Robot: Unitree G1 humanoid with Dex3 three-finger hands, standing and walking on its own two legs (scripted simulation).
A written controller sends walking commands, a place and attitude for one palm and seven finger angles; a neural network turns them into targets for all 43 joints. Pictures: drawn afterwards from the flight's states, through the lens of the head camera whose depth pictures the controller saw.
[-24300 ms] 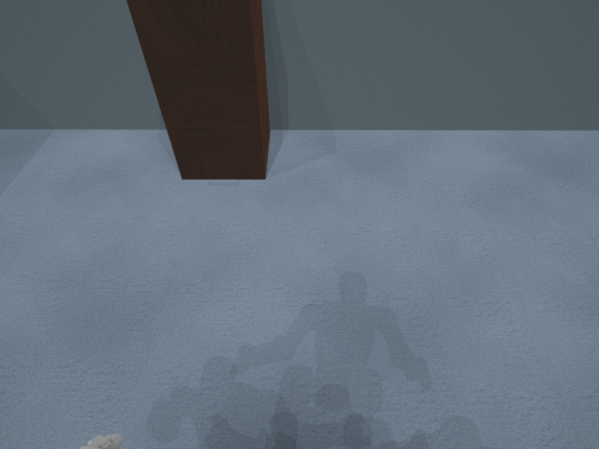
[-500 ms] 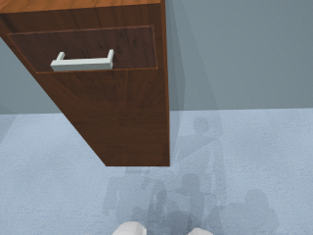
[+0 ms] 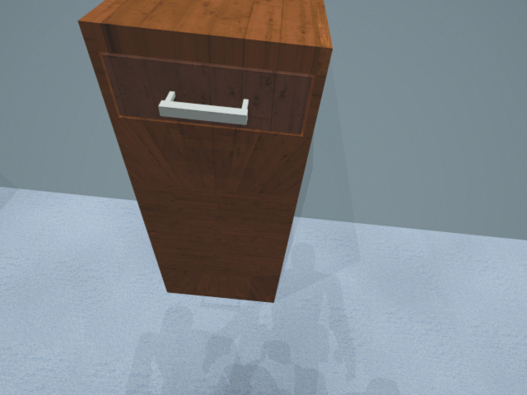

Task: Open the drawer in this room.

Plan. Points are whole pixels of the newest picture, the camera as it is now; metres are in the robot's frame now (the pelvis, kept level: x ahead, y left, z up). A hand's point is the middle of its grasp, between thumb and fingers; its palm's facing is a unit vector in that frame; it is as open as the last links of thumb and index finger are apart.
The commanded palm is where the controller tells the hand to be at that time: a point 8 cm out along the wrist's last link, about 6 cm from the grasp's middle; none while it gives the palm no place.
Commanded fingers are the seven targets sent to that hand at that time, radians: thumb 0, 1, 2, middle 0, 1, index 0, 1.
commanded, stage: come to a stop and stand still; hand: left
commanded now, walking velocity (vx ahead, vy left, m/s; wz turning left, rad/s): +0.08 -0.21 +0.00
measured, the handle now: (206, 106) +0.58 +0.16 +0.13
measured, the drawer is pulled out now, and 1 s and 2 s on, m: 0.00 0.00 0.00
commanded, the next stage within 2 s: look again from close up in 0.70 s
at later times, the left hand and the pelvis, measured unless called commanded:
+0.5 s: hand out of the picture +0.09 +0.14 -0.18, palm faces +0.01 -0.98 -0.22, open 7.3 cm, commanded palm none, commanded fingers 0.00 0.90 0.90 -0.20 -0.30 -0.20 -0.30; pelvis +0.03 -0.04 -0.01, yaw +1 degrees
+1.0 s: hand out of the picture +0.03 +0.16 -0.18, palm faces +0.06 -0.97 -0.25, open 7.4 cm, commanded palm none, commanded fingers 0.00 0.90 0.90 -0.20 -0.30 -0.20 -0.30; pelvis +0.03 -0.03 -0.01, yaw +1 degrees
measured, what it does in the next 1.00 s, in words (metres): steps on the spot: right foot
